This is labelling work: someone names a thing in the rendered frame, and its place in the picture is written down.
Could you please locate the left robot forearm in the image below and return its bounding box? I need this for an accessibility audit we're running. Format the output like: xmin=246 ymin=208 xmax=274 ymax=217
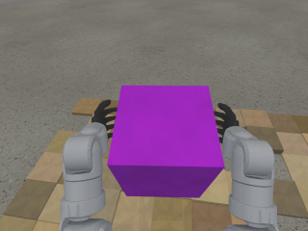
xmin=59 ymin=122 xmax=109 ymax=231

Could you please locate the left robot hand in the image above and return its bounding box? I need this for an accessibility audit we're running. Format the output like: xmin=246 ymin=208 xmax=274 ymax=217
xmin=91 ymin=99 xmax=117 ymax=139

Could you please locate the right robot hand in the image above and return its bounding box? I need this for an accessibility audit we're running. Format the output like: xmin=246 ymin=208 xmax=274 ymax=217
xmin=214 ymin=103 xmax=240 ymax=143

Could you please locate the right robot forearm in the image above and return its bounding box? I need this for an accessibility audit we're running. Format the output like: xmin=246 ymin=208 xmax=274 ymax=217
xmin=222 ymin=126 xmax=279 ymax=231

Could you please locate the left robot upper arm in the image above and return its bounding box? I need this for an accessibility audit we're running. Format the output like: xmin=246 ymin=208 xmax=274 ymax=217
xmin=63 ymin=218 xmax=113 ymax=231

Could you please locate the carton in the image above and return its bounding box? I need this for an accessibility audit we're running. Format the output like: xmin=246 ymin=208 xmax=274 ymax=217
xmin=107 ymin=85 xmax=225 ymax=198

